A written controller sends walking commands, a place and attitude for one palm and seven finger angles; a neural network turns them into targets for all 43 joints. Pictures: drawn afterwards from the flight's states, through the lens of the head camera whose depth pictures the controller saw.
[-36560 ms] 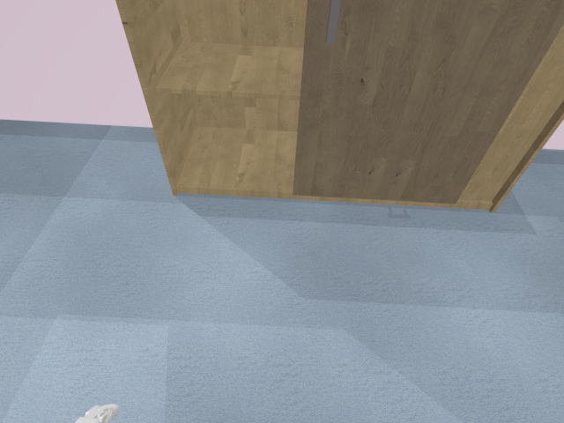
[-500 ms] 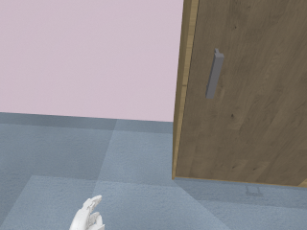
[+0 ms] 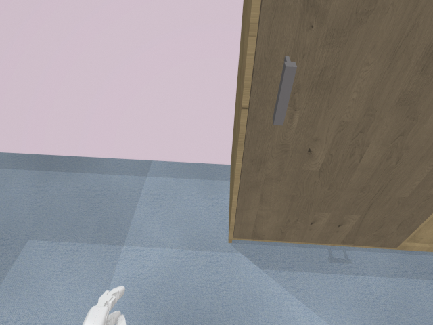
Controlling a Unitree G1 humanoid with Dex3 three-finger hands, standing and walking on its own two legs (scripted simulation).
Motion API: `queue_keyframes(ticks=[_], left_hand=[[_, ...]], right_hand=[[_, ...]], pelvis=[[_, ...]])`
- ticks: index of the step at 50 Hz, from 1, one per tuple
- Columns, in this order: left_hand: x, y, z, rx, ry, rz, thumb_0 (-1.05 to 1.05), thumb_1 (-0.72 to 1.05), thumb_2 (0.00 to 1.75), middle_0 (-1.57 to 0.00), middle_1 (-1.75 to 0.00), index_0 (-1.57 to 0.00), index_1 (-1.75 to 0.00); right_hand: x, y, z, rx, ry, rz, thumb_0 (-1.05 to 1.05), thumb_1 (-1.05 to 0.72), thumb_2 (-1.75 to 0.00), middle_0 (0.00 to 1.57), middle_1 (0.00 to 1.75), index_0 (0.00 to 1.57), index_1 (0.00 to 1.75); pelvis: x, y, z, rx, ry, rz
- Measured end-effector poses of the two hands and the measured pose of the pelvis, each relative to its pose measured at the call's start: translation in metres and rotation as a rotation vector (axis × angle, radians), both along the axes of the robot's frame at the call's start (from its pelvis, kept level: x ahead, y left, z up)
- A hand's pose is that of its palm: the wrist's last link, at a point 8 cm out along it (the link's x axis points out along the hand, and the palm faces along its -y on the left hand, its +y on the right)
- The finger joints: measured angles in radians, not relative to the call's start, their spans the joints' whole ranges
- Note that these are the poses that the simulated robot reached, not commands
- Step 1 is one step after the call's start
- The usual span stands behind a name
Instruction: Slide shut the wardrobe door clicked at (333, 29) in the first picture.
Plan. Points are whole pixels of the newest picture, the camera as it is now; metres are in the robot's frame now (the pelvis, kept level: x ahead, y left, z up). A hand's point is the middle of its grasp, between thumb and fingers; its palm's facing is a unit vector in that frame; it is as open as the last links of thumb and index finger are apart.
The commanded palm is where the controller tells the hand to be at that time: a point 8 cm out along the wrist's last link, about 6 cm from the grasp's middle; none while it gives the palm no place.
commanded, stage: let the arm hang, fingers relaxed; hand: right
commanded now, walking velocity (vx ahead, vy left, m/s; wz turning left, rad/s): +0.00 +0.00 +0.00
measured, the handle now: (282, 91) +0.65 -0.14 +0.13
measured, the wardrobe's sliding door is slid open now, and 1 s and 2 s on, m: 0.00 0.00 0.00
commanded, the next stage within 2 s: look to check the result in 1.18 s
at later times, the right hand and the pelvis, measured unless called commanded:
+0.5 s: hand out of the picture +0.05 -0.21 -0.16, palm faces +0.04 +0.98 -0.19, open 7.0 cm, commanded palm none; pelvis +0.01 -0.02 +0.01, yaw -3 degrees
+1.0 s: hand out of the picture +0.11 -0.26 -0.14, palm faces +0.03 +0.95 -0.30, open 7.4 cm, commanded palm none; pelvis +0.05 -0.03 +0.02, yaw -2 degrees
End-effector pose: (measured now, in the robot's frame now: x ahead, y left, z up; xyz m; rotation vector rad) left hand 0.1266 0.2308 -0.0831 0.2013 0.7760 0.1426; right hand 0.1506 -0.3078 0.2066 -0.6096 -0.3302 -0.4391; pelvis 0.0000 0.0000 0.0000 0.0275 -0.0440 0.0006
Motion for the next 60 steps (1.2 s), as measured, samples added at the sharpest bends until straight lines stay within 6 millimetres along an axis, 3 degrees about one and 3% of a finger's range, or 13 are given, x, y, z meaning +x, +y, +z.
queue_keyframes(ticks=[5,8,10,13,17,20,26,32,41,51,60], left_hand=[[0.007,-0.005,-0.001,0.029,0.020,-0.027,0.01,0.90,0.90,-0.20,-0.30,-0.20,-0.30],[0.007,-0.004,-0.018,0.027,0.076,-0.047,0.01,0.90,0.90,-0.20,-0.30,-0.20,-0.30],[0.001,-0.005,-0.024,0.024,0.121,-0.047,0.01,0.90,0.90,-0.20,-0.30,-0.20,-0.30],[-0.013,-0.004,-0.026,0.019,0.185,-0.046,0.01,0.90,0.90,-0.20,-0.30,-0.20,-0.30],[-0.033,0.006,-0.034,0.017,0.290,-0.010,0.00,0.90,0.90,-0.20,-0.30,-0.20,-0.30],[-0.053,0.009,-0.036,0.030,0.403,0.008,0.00,0.90,0.90,-0.20,-0.30,-0.20,-0.30],[-0.088,-0.003,-0.035,0.025,0.545,0.048,0.00,0.90,0.90,-0.20,-0.30,-0.20,-0.30],[-0.095,-0.018,-0.037,-0.004,0.613,0.041,0.00,0.90,0.90,-0.20,-0.30,-0.20,-0.30],[-0.049,-0.019,-0.039,-0.005,0.547,0.019,0.00,0.90,0.90,-0.20,-0.30,-0.20,-0.30],[0.014,0.006,-0.025,0.051,0.433,0.002,0.00,0.90,0.90,-0.20,-0.30,-0.20,-0.30],[0.039,0.029,-0.015,0.093,0.410,0.002,0.00,0.90,0.90,-0.20,-0.30,-0.20,-0.30]], right_hand=[[0.008,-0.012,-0.044,0.156,0.086,-0.032,0.01,-0.89,-0.90,0.21,0.31,0.21,0.30],[0.029,-0.016,-0.129,0.308,0.401,-0.050,0.00,-0.89,-0.90,0.20,0.30,0.20,0.30],[0.027,-0.004,-0.193,0.426,0.684,-0.064,0.00,-0.90,-0.90,0.20,0.30,0.20,0.30],[-0.001,0.036,-0.269,0.559,1.028,-0.041,0.01,-0.90,-0.90,0.20,0.30,0.20,0.30],[-0.060,0.089,-0.333,0.686,1.313,-0.012,0.01,-0.91,-0.90,0.20,0.30,0.20,0.30],[-0.081,0.080,-0.339,0.737,1.349,-0.101,-0.04,-0.99,-0.90,0.21,0.30,0.21,0.30],[-0.108,0.047,-0.339,0.703,1.497,-0.195,-0.03,-0.97,-0.90,0.21,0.30,0.21,0.30],[-0.113,0.014,-0.326,0.662,1.540,-0.280,-0.01,-0.93,-0.90,0.21,0.30,0.21,0.30],[-0.088,-0.008,-0.313,0.619,1.516,-0.315,0.01,-0.91,-0.90,0.20,0.30,0.20,0.30],[-0.043,0.002,-0.311,0.612,1.463,-0.256,0.01,-0.90,-0.90,0.20,0.30,0.20,0.30],[-0.017,0.008,-0.307,0.598,1.437,-0.233,0.01,-0.90,-0.90,0.21,0.30,0.21,0.30]], pelvis=[[0.006,-0.011,-0.002,0.000,0.005,-0.010],[0.004,-0.020,-0.010,0.009,0.031,-0.040],[0.003,-0.020,-0.007,0.001,0.039,-0.054],[0.003,-0.015,-0.003,-0.016,0.038,-0.046],[0.003,-0.006,-0.008,-0.041,0.031,-0.033],[0.005,-0.007,-0.002,-0.008,0.033,-0.057],[0.011,-0.018,0.008,-0.002,0.037,-0.052],[0.020,-0.028,0.016,-0.013,0.049,-0.049],[0.035,-0.034,0.019,-0.026,0.040,-0.046],[0.050,-0.029,0.022,-0.031,0.036,-0.044],[0.061,-0.021,0.024,-0.031,0.038,-0.047]])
